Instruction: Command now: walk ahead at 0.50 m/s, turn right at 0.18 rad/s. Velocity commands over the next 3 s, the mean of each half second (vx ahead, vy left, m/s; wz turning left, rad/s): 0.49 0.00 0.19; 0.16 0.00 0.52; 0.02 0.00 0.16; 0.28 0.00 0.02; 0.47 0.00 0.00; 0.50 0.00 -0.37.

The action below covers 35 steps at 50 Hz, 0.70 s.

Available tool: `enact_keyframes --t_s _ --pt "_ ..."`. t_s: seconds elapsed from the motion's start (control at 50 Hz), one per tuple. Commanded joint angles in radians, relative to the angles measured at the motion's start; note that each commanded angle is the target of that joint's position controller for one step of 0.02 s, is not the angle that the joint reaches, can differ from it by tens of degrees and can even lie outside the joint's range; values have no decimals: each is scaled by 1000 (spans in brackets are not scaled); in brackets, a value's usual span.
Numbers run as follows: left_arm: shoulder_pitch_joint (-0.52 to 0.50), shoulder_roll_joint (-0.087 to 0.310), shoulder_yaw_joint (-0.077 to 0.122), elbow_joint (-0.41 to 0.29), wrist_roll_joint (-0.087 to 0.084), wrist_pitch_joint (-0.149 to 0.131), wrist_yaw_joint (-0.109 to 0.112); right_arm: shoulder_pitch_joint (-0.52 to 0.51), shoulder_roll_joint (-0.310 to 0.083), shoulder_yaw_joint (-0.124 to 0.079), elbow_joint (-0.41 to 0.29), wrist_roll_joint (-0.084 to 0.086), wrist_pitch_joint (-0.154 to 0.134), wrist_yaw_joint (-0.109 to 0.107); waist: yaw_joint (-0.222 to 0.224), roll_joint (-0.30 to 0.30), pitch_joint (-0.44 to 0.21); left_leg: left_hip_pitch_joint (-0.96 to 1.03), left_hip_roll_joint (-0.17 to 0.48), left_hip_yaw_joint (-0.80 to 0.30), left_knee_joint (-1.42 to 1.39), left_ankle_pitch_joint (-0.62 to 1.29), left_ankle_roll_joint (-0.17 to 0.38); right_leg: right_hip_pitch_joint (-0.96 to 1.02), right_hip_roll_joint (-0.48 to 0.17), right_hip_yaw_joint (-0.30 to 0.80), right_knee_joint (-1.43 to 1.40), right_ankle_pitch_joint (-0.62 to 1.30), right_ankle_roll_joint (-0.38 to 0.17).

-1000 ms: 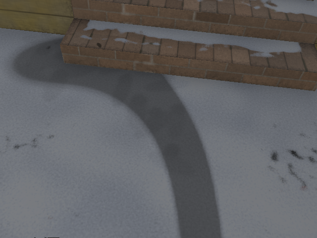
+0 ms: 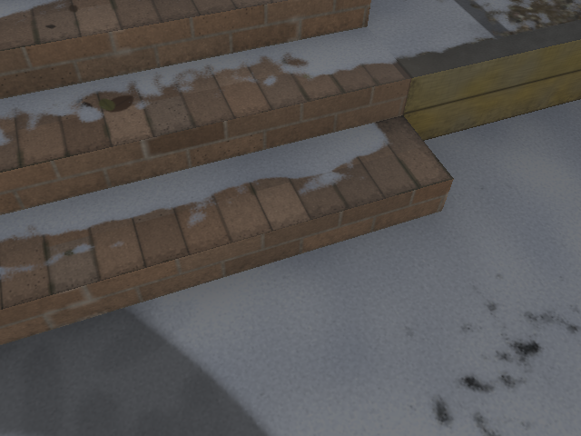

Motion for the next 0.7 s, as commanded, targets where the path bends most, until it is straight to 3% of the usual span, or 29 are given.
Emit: enact_keyframes --t_s 0.02,0.1,0.12,0.14,0.16,0.18,0.2,0.22,0.26,0.3,0.32,0.34,0.38,0.44,0.48,0.56,0.6,0.62,0.64,0.66,0.68,0.7 --pt "-90 23 -4 -83 -6 -20 -13 -49 -181 -38 -61 14 -9 -2 16 127 23 -30 235 -136 -108 245 168 67 19 -44 -138 98 -3" --pt "-139 54 5 -116 -9 -29 -23 -4 -204 -41 -24 26 12 -4 25 145 40 52 284 -165 -44 298 142 124 48 -60 -247 14 -47" --pt "-84 71 16 -104 -6 -32 -21 -16 -210 -40 -20 28 18 -6 70 144 17 47 273 -155 20 403 127 223 71 -77 -294 18 -63" --pt "31 109 38 -69 1 -33 -14 -13 -197 -33 -17 29 21 -8 129 129 -53 14 230 -119 154 528 104 407 95 -93 -325 30 -86" --pt "198 170 63 -36 13 -32 -1 -23 -157 -15 -32 15 15 -9 207 91 -173 -128 177 -78 383 433 64 677 -2 3 -290 61 -130" --pt "307 274 85 -29 35 -21 13 39 -52 19 -69 -4 -3 -6 205 -140 -311 -511 36 -15 779 -22 -12 1028 -282 406 -327 -21 -253" --pt "336 227 71 -23 29 -19 12 47 -91 12 -60 13 -19 -6 218 -191 -389 -632 5 -160 958 -357 -14 1027 -353 655 -446 -132 -309" --pt "287 171 52 -16 17 -21 9 -12 -161 -11 -72 37 -19 -3 209 -119 -239 -713 57 -184 1023 -300 -9 917 -317 514 -463 -181 -269" --pt "160 97 29 -13 14 -28 1 -87 -146 -14 -83 23 -4 -7 146 -66 -81 -675 129 -146 947 -145 -9 668 -226 284 -531 -134 -214" --pt "84 63 23 -5 23 -48 -6 -50 -115 -17 -68 19 29 -11 84 -90 -26 -564 159 -159 895 -57 -19 509 -181 151 -608 -31 -193" --pt "150 62 13 29 61 -46 3 -13 -62 3 -46 -80 58 18 67 4 -14 -472 112 -107 879 -40 -22 426 -182 85 -628 90 -169" --pt "150 86 23 44 60 -50 4 -21 -43 1 -56 -77 74 32 49 -22 12 -486 109 -101 866 -7 -25 413 -172 25 -637 163 -167" --pt "141 87 25 56 50 -54 4 -82 -54 -2 -75 -49 83 46 51 -54 32 -533 118 -107 797 75 -26 433 -162 -49 -654 184 -163" --pt "157 86 27 76 45 -53 7 -190 -51 6 -105 -39 76 60 78 -48 46 -528 117 -84 611 196 -16 482 -148 -129 -664 136 -148" --pt "167 103 32 90 39 -51 16 -256 -34 16 -127 -44 72 68 89 -35 70 -468 106 -45 467 223 -2 497 -155 -180 -639 246 -135" --pt "205 137 43 120 28 -32 28 -280 -58 9 -150 -55 69 70 102 -60 45 -393 50 17 338 125 42 629 -180 -225 -477 542 -94" --pt "200 160 49 125 23 -14 36 -180 -84 -6 -130 -69 61 58 65 -48 -21 -282 -16 36 262 71 81 669 -162 -244 -253 668 -74" --pt "207 159 46 124 21 -6 36 -59 -108 -19 -90 -82 48 42 13 17 -97 -135 -48 29 170 182 104 631 -114 -271 -34 570 -43" --pt "269 113 31 97 31 -1 36 27 -214 -45 -86 -80 40 23 6 160 -200 104 167 -213 212 512 148 417 -66 -281 257 148 -2" --pt "347 44 15 57 18 14 30 7 -335 -76 -108 -40 51 18 69 340 -313 310 423 -647 184 919 350 112 137 -196 552 -558 48" --pt "277 99 22 77 47 34 35 24 -285 -75 -112 11 64 16 21 138 -340 292 375 -581 168 862 349 85 75 -29 571 -509 39" --pt "218 85 19 67 33 36 33 -34 -236 -60 -112 8 72 8 39 119 -208 178 339 -478 144 795 331 55 51 -24 549 -430 33"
